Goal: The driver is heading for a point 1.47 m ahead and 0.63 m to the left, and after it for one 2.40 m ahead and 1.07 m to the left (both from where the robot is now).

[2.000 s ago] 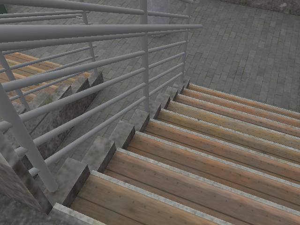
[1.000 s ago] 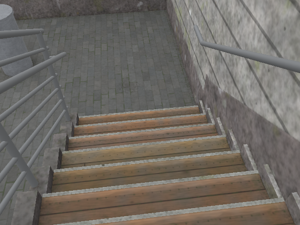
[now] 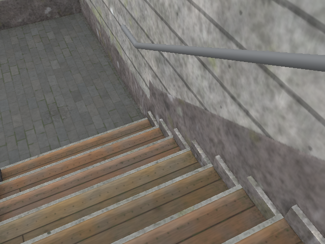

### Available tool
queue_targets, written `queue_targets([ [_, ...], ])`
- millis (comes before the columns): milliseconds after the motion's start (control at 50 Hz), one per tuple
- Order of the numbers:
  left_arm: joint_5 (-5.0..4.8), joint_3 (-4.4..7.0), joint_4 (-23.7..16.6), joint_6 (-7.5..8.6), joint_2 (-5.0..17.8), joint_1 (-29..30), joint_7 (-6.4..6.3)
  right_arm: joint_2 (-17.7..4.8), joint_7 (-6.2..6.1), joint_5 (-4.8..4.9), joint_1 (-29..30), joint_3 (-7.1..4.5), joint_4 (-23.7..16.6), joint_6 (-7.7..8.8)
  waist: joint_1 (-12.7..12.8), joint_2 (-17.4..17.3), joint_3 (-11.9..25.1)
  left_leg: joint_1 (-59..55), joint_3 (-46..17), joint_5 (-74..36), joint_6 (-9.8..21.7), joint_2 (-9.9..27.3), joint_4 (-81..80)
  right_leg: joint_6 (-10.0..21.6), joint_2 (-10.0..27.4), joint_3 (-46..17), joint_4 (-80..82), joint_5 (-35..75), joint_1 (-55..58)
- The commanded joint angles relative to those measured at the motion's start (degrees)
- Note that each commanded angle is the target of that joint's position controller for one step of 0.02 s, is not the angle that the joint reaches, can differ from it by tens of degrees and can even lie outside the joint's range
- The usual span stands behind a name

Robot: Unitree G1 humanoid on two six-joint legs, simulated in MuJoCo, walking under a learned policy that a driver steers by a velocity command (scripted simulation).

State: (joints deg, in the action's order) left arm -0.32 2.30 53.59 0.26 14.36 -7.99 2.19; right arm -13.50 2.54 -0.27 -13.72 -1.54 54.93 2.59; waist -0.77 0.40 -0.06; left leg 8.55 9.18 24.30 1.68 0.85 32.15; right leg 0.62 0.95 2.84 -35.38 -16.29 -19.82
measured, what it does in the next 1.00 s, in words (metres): stands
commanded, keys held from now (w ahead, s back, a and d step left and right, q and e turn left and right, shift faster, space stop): no key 0.80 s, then w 0.20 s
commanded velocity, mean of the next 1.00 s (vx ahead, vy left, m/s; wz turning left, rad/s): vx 0.04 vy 0.00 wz -0.01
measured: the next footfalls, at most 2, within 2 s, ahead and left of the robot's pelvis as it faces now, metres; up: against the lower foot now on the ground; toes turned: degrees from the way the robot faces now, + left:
right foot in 1.20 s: +0.17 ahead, -0.11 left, +0.00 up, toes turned -3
left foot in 1.58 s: +0.32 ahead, +0.05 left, -0.16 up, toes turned +9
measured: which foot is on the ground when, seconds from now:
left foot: down 0.00-1.00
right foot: down 0.00-0.88, up 0.90-1.00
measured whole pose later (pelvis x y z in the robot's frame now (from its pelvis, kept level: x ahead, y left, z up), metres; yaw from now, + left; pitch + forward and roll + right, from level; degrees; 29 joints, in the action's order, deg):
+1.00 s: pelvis +0.01 +0.02 +0.01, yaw +1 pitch -1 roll +0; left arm 1.1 1.1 69.9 -2.4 10.1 -13.4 -0.9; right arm -9.9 -0.4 -1.5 -23.0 -1.1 64.2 0.3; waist -1.8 0.7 1.3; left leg 0.2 7.8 19.2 4.1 -2.1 19.8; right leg 2.6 2.2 3.8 -35.5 -20.7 -17.7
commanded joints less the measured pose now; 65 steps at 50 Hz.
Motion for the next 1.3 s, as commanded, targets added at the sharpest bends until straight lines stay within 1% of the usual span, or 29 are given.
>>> queue_targets([
  [20,-0.37,-0.43,1.5,-2.0,1.9,-2.1,-4.03,-4.3,-3.24,0.23,-4.9,-0.13,-0.3,-3.03,0.2,1.7,3.8,-2.1,-6.1,-37.7,-0.8,7.2,-3.8,1.6,5.3,-5.2,3.5,35.5,9.7],
  [60,-0.37,-0.26,3.1,-2.73,3.2,-1.4,-4.16,-4.3,-3.25,0.32,-4.7,0.08,0.5,-3.48,0.2,-0.2,2.5,-2.0,-6.5,-31.9,-0.8,7.1,-5.8,1.8,5.3,-5.5,5.3,30.1,10.3],
  [120,-0.23,-0.28,5.6,-3.11,3.3,0.1,-3.69,-3.3,-2.89,-0.03,-4.3,0.68,1.8,-3.47,0.3,-0.9,-0.6,0.0,-7.3,-23.0,-0.8,7.1,-9.4,1.5,5.3,-6.1,8.9,23.8,10.7],
  [140,-0.18,-0.27,6.2,-3.25,3.3,0.4,-3.48,-3.1,-2.77,-0.35,-4.7,0.77,2.6,-3.65,0.2,-2.4,-1.6,0.7,-6.9,-19.0,-0.7,6.3,-10.5,1.5,5.2,-6.3,9.5,21.3,10.6],
  [220,-0.06,-0.39,9.0,-2.87,2.1,1.2,-3.15,-1.5,-2.78,-0.19,-4.8,1.55,4.1,-3.02,0.1,-0.9,-2.2,0.8,-7.9,-14.1,-0.6,6.6,-14.3,1.2,5.1,-6.6,13.0,18.7,11.9],
  [320,-0.21,-0.54,12.2,-2.48,0.8,0.4,-3.18,-0.6,-3.07,-0.21,-5.1,2.22,5.7,-2.27,0.3,-0.8,-2.5,0.5,-8.8,-12.1,-0.5,6.9,-16.8,0.7,5.4,-6.9,15.9,16.6,12.8],
  [360,-0.29,-0.95,13.8,-2.61,-0.3,-0.3,-3.6,-1.5,-3.07,-0.19,-4.0,2.02,5.5,-2.26,0.3,-0.5,-2.1,0.3,-9.3,-11.8,-0.3,6.7,-17.7,0.7,5.0,-6.2,15.4,15.3,12.6],
  [380,-0.13,-1.07,14.3,-2.76,-0.6,-0.7,-3.6,-1.1,-3.15,-0.37,-4.1,2.07,5.7,-2.26,0.5,-0.7,-2.5,0.5,-9.1,-11.7,-0.3,7.0,-17.7,0.6,5.1,-6.3,16.0,14.6,12.4],
  [520,-0.05,-1.53,17.2,-2.56,-0.8,-2.2,-3.7,-0.2,-3.44,-0.34,-5.6,2.59,7.0,-2.17,0.1,-0.4,-4.2,0.9,-9.5,-10.3,-0.3,6.8,-18.6,0.0,5.3,-6.3,16.8,13.8,10.4],
  [640,0.07,-2.42,18.0,-2.54,-1.6,-3.6,-3.56,-0.2,-3.32,-0.88,-6.2,2.68,8.2,-2.12,0.5,-0.9,-4.2,1.1,-9.7,-12.7,0.2,6.9,-18.8,0.2,5.2,-6.0,16.1,14.2,10.1],
  [800,0.27,-2.76,17.9,-2.28,-2.0,-5.0,-3.51,0.4,-3.17,-0.75,-7.6,2.6,9.3,-1.92,0.5,-0.7,-3.8,0.1,-9.8,-16.6,0.6,6.8,-18.0,0.2,5.6,-5.9,15.3,15.0,8.8],
  [840,0.23,-2.75,17.9,-2.4,-2.3,-5.1,-3.56,0.1,-3.04,-0.89,-8.1,2.4,9.3,-1.96,-0.1,-1.4,-3.4,0.4,-11.2,-4.3,1.0,6.6,-21.2,0.2,4.1,-4.6,14.9,9.1,8.9],
  [880,0.83,-2.04,16.2,-2.43,-1.0,-3.1,-3.49,-3.8,-2.95,-0.92,-8.4,0.69,9.1,-2.5,-0.7,-4.9,-6.7,0.9,-14.5,11.6,3.5,7.5,-24.2,0.9,0.1,0.6,9.1,-0.2,3.4],
  [920,1.59,-1.23,14.4,-2.56,-0.1,-1.0,-3.34,-4.1,-2.88,-1.22,-10.7,-0.13,8.9,-2.88,-2.2,-5.9,-10.8,-1.2,-18.8,19.0,7.0,11.4,-26.1,1.9,-1.1,3.4,3.4,-6.4,-5.7],
  [960,1.87,-0.67,12.3,-2.05,-0.1,2.8,-3.09,-3.6,-3.02,-1.45,-14.7,-0.88,9.5,-2.28,-4.0,-5.2,-12.8,-6.7,-21.6,13.2,9.5,15.3,-26.3,2.7,1.0,1.8,-2.7,-7.7,-14.6],
  [980,1.55,-0.26,11.5,-1.56,0.0,3.8,-3.24,-4.3,-3.17,-1.14,-15.5,-1.33,9.2,-2.19,-3.9,-5.0,-13.2,-8.2,-21.6,11.0,10.1,15.5,-26.2,2.6,2.3,0.8,-2.7,-7.1,-17.0],
  [1040,0.99,0.39,9.9,-0.51,0.6,4.9,-2.99,-3.7,-3.29,-1.36,-15.5,-1.78,8.8,-1.34,-3.4,-4.6,-11.5,-9.9,-19.8,2.4,11.4,15.1,-24.8,2.6,2.1,1.7,-3.9,-3.0,-16.8],
  [1060,2.19,0.87,10.5,-0.25,1.4,2.9,-2.51,-3.5,-3.44,-1.62,-17.7,-1.93,10.1,-0.74,-2.4,-4.7,-10.8,-10.5,-19.1,-3.9,12.2,16.5,-22.4,2.3,3.8,-0.6,-9.9,2.5,-17.2],
  [1100,2.27,1.19,11.0,-0.05,1.8,1.0,-2.04,-3.2,-3.39,-1.89,-16.5,-1.85,9.4,0.01,-0.5,-3.3,-8.8,-10.5,-16.2,-12.5,12.1,15.6,-17.9,2.7,3.6,-0.6,-11.6,2.7,-17.3],
  [1120,1.85,1.62,12.1,0.05,1.6,-1.8,-2.01,-3.2,-3.11,-2.53,-15.3,-1.78,8.6,0.08,0.2,-2.0,-7.4,-7.1,-13.7,-15.4,12.3,14.5,-14.4,2.8,2.2,1.6,-15.2,4.1,-13.5],
  [1140,1.67,1.75,12.6,0.01,1.8,-3.0,-1.96,-5.2,-3.01,-3.52,-13.9,-2.51,7.9,0.09,0.8,-3.7,-5.7,-5.2,-13.3,-15.2,12.3,14.1,-11.3,3.1,1.6,2.4,-16.8,3.1,-10.9],
  [1160,2.58,1.49,12.0,0.06,1.0,-3.5,-1.92,-5.1,-2.72,-3.86,-13.5,-2.37,7.5,0.21,1.9,-3.9,-5.9,-0.9,-12.6,-19.5,12.0,14.0,-8.1,3.7,1.1,2.7,-16.5,3.6,-6.9],
  [1180,2.84,1.68,13.4,0.02,1.0,-8.0,-1.92,-4.6,-2.43,-3.46,-10.5,-2.28,6.5,0.23,4.7,-4.5,-4.6,4.8,-9.1,-24.8,10.4,11.5,-2.0,4.5,-0.9,4.9,-14.1,2.6,2.0],
  [1200,2.67,1.82,14.2,0.83,0.7,-10.7,-2.08,-4.4,-2.07,-3.59,-9.2,-2.33,7.1,0.71,6.5,-6.3,-3.0,3.8,-8.5,-27.6,7.6,11.1,8.1,6.0,2.5,-2.4,-9.2,12.0,5.4],
  [1220,7.22,1.71,16.0,4.19,1.6,-28.9,-0.28,-0.9,0.82,-6.61,-12.2,-1.42,9.2,3.26,10.8,9.1,-7.0,20.5,-7.6,-3.0,6.5,7.2,23.0,6.3,3.5,-9.5,-2.6,12.9,21.4],
  [1240,9.61,1.3,16.9,5.96,2.7,-37.7,-0.27,0.6,2.25,-5.73,-11.4,-1.81,5.4,4.16,15.2,21.2,3.0,29.0,-9.6,14.6,7.0,-7.6,51.3,16.2,12.0,-29.6,15.4,-8.7,29.7],
  [1260,9.79,0.04,15.7,7.18,2.6,-36.2,1.06,2.0,2.08,-4.54,-7.7,-1.27,3.0,5.03,14.5,6.4,-1.0,41.0,-24.7,8.0,10.5,-10.4,55.3,21.1,18.3,-41.2,14.6,-15.3,28.7],
  [1280,8.54,-0.07,13.1,8.14,2.3,-24.5,1.5,3.0,1.16,-4.09,-3.8,-0.41,0.5,4.73,9.9,4.7,-9.6,49.5,-28.4,-2.7,12.0,-6.2,50.8,21.1,21.6,-41.8,15.3,-22.9,17.8],
  [1300,7.04,-1.08,10.9,7.79,1.1,-15.3,1.27,-1.2,-0.63,-4.95,-3.6,-1.43,1.7,4.47,6.8,-0.9,-8.7,46.7,-24.6,-8.7,10.6,-2.1,53.2,19.6,18.7,-33.6,11.4,-20.7,10.0],
])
